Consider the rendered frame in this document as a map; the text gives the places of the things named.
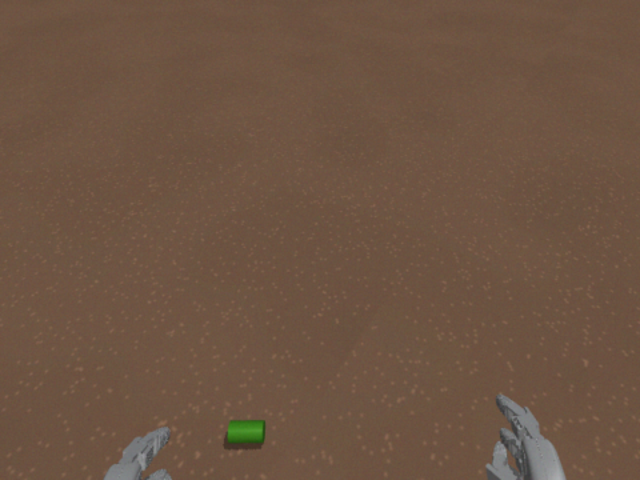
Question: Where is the left robot hand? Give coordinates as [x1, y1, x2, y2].
[103, 427, 172, 480]

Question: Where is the right robot hand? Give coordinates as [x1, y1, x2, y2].
[486, 394, 566, 480]

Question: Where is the can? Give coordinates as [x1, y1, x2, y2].
[228, 420, 265, 443]

